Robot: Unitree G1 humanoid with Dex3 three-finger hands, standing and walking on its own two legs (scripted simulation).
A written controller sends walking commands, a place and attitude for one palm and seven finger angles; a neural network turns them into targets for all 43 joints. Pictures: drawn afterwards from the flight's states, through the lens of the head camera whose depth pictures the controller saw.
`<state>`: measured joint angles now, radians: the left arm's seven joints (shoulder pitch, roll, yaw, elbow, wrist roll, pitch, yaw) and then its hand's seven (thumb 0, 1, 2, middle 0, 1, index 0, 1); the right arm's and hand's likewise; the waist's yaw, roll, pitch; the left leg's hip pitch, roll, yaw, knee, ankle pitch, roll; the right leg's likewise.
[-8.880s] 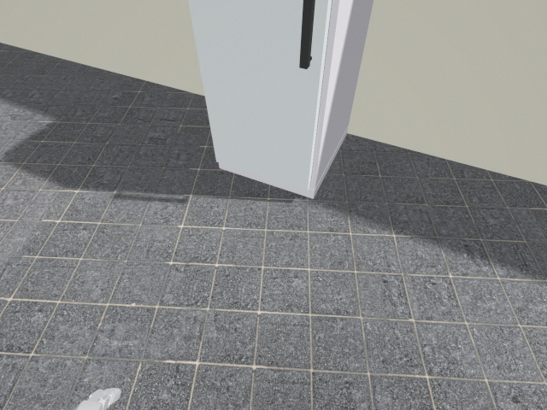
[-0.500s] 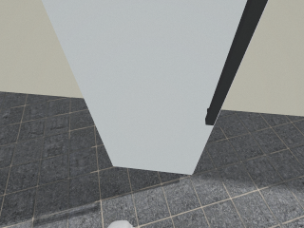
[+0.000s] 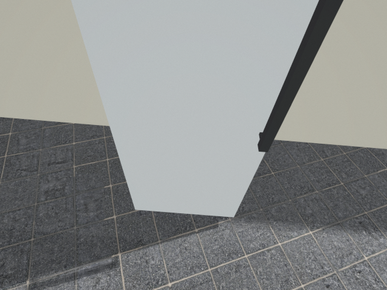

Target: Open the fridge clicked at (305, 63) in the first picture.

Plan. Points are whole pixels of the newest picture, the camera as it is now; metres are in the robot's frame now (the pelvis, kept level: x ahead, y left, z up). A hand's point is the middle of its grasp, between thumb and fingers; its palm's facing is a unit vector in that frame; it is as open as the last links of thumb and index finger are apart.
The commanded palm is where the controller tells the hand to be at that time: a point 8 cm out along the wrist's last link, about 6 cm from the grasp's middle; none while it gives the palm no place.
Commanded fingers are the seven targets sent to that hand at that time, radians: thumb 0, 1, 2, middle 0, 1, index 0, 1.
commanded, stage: come to a stop and stand still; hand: right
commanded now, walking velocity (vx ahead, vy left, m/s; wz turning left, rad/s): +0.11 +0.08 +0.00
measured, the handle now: (292, 73) +0.53 -0.20 +0.19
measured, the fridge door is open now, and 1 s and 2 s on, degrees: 0 0 0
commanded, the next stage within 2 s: look again from close up in 0.72 s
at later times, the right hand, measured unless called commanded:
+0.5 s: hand out of the picture +0.04 -0.18 -0.18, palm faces +0.03 +0.98 -0.22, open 7.3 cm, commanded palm none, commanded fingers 0.00 -0.90 -0.90 0.20 0.30 0.20 0.30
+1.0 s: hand out of the picture +0.00 -0.19 -0.19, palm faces +0.03 +0.98 -0.20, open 7.4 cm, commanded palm none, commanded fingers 0.00 -0.90 -0.90 0.20 0.30 0.20 0.30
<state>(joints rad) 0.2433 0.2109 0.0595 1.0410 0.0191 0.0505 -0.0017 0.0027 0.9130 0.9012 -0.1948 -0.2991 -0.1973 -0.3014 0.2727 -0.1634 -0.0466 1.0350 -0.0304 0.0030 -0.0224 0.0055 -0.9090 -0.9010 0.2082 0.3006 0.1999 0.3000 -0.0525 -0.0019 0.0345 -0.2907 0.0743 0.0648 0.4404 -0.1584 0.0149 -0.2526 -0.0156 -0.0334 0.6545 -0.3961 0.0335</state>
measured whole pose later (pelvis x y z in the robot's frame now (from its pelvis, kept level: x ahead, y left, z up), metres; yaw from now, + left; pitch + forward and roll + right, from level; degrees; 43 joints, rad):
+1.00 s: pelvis +0.00 -0.02 -0.01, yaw -1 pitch +0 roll +1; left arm 0.30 0.18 0.03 1.04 0.02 0.00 0.03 0.00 0.91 0.90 -0.20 -0.30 -0.20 -0.30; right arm 0.31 -0.17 0.00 1.07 -0.02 -0.02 -0.03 0.01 -0.91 -0.90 0.21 0.30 0.20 0.30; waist 0.01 -0.01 0.00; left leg -0.26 -0.01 0.10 0.51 -0.25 0.03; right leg -0.21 -0.06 0.00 0.57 -0.36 0.02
